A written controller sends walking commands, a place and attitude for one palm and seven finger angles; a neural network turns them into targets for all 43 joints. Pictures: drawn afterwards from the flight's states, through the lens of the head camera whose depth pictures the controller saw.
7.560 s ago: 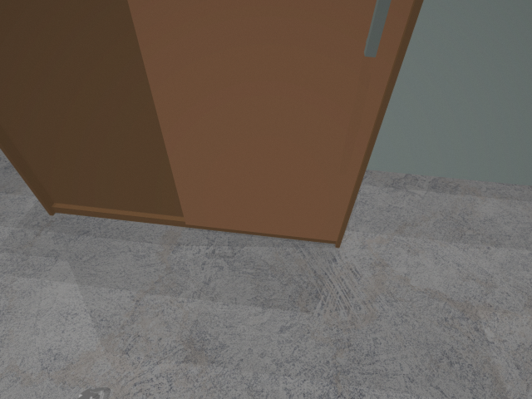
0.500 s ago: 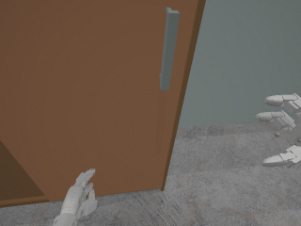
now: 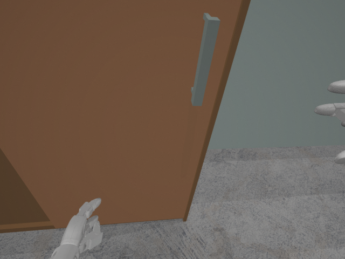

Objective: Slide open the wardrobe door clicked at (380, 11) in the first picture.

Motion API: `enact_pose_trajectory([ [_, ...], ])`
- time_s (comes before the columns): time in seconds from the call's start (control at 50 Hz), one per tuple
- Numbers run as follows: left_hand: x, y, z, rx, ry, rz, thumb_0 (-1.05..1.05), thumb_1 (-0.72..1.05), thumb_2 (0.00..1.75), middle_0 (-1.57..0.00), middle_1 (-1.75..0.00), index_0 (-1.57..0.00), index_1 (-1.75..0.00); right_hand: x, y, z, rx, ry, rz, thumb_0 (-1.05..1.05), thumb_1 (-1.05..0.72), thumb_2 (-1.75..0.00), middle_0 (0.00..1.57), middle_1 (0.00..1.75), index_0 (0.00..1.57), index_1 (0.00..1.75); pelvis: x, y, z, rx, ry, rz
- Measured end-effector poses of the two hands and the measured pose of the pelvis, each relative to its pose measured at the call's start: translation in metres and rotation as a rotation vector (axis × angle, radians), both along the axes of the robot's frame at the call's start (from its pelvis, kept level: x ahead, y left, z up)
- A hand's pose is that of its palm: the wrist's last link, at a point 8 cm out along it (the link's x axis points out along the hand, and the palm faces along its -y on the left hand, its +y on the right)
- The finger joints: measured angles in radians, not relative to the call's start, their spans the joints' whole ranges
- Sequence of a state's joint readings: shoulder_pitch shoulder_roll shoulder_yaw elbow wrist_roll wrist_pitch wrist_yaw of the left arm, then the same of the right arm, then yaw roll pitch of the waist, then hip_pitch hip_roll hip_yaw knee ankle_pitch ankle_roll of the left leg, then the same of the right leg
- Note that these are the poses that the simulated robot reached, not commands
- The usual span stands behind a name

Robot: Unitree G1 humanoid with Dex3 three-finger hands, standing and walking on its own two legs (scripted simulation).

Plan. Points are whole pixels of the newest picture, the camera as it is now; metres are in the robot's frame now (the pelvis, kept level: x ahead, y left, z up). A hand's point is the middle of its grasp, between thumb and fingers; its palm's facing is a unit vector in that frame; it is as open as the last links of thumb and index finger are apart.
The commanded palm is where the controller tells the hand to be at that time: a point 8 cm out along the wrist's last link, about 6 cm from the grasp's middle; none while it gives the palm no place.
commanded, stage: raise the hand with hooked fingers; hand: right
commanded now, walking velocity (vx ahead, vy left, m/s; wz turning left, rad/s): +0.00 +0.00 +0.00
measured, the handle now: (201, 62) +0.52 -0.06 +0.25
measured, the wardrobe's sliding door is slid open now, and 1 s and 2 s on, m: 0.00 0.00 0.00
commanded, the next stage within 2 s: move the hooked fingers beside the handle in 0.30 s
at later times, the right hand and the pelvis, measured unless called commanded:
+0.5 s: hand (341, 123) +0.28 -0.27 +0.27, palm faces +0.01 +0.99 -0.14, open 14.0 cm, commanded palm +0.26 -0.31 +0.28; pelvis +0.00 +0.00 +0.00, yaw -1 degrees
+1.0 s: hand (290, 102) +0.35 -0.22 +0.26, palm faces -0.06 +0.99 -0.10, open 14.0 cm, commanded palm +0.33 -0.26 +0.27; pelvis +0.01 +0.00 +0.00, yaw +0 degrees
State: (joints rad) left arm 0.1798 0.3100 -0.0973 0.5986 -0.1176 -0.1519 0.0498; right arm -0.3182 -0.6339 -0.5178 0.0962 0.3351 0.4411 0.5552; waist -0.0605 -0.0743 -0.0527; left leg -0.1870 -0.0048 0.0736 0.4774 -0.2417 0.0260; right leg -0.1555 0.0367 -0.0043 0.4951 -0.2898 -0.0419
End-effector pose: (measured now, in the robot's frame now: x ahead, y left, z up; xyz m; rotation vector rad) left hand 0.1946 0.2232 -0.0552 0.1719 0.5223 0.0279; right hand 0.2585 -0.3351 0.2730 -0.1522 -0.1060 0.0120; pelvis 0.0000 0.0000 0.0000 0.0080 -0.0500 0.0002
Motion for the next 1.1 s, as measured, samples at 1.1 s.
enact_pose_trajectory([
  [1.1, -0.005, 0.003, -0.014, -0.001, 0.101, 0.054, 0.01, 0.9, 0.9, -0.2, -0.3, -0.2, -0.3, 0.087, 0.08, -0.009, 0.061, 0.015, 0.066, -0.02, 0.5, -0.3, 0.31, 1.2, 0.3, 1.2, 0.011, 0.003, 0.002, -0.007, 0.023, 0.0],
])
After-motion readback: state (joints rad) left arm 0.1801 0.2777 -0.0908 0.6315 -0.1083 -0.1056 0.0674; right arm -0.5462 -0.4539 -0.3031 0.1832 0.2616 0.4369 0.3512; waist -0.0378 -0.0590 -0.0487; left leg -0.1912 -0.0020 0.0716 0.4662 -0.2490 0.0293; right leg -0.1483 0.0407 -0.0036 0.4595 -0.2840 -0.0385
